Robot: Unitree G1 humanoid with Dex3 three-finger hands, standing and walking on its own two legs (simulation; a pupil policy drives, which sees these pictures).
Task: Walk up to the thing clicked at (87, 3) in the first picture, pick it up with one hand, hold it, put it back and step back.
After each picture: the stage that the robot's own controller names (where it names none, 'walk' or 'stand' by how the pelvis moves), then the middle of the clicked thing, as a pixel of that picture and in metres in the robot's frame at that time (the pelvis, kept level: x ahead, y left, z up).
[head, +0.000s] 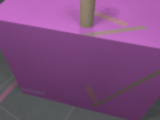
stand; (87, 1) +0.73 -0.01 +0.13
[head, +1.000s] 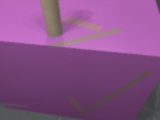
walk; (50, 7) +0.62 +0.16 +0.15
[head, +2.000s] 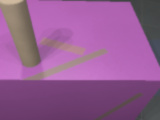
stand; (23, 35) +0.46 +0.21 +0.15
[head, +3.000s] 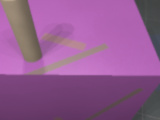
stand; (24, 30) +0.48 +0.21 +0.14
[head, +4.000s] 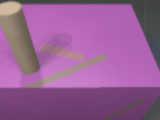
stand; (21, 43) +0.44 +0.21 +0.13
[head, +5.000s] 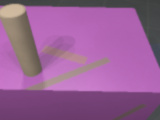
stand; (24, 45) +0.43 +0.20 +0.13
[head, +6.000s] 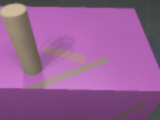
stand; (24, 44) +0.44 +0.20 +0.13
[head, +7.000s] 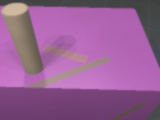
rise first; (26, 43) +0.44 +0.20 +0.13
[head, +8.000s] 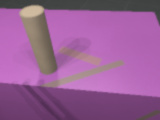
rise first; (41, 44) +0.44 +0.18 +0.14
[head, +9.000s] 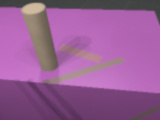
go down; (42, 41) +0.46 +0.18 +0.14
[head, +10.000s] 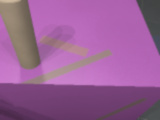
go down; (22, 35) +0.45 +0.17 +0.15
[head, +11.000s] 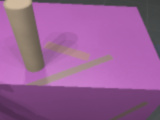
go down; (28, 39) +0.45 +0.17 +0.15
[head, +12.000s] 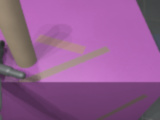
close in; (16, 33) +0.45 +0.19 +0.17
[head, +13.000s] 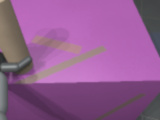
lift; (10, 39) +0.42 +0.20 +0.17
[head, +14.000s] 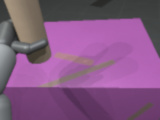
lift; (26, 15) +0.35 +0.14 +0.33
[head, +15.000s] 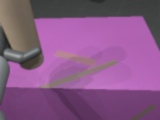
hold; (18, 22) +0.33 +0.15 +0.32
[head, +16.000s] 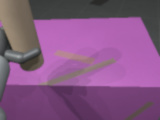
hold; (19, 25) +0.34 +0.16 +0.31
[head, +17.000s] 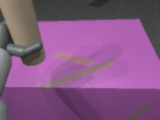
crouch; (21, 19) +0.35 +0.15 +0.32
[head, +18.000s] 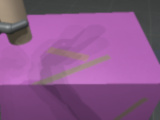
crouch; out of the picture +0.43 +0.19 +0.34
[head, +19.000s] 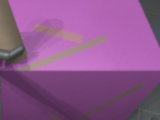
lower; (3, 26) +0.45 +0.21 +0.18
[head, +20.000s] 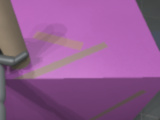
lower; (7, 33) +0.44 +0.20 +0.18
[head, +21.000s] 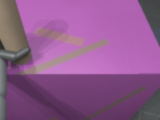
lower; (10, 28) +0.45 +0.20 +0.18
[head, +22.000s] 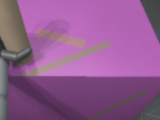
lower; (11, 28) +0.45 +0.19 +0.18
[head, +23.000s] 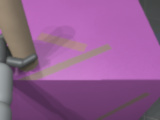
loosen; (17, 35) +0.43 +0.18 +0.17
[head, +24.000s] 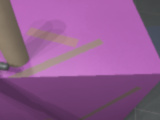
withdraw; (5, 30) +0.44 +0.19 +0.18
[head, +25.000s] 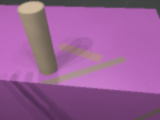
sink last; (41, 43) +0.43 +0.18 +0.16
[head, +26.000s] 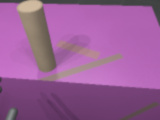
stand; (40, 41) +0.44 +0.18 +0.15
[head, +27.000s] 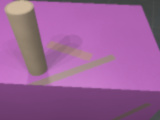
stand; (30, 43) +0.42 +0.18 +0.14
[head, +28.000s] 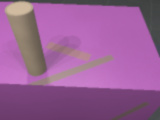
stand; (29, 44) +0.43 +0.18 +0.14
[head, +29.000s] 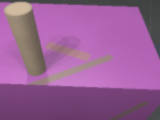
stand; (29, 44) +0.43 +0.19 +0.14
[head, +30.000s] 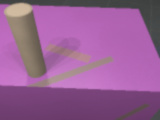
stand; (29, 45) +0.42 +0.18 +0.14
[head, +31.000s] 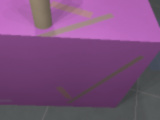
walk; out of the picture +0.59 +0.18 +0.16
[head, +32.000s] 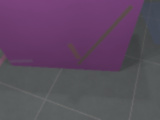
walk; out of the picture +0.97 +0.18 +0.16
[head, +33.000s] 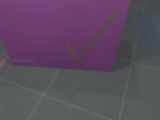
stand; out of the picture +1.13 +0.19 +0.15
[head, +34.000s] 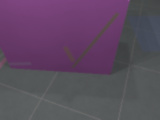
stand; out of the picture +1.10 +0.19 +0.13
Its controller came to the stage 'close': yes
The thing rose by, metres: 0.20
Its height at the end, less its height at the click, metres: +0.00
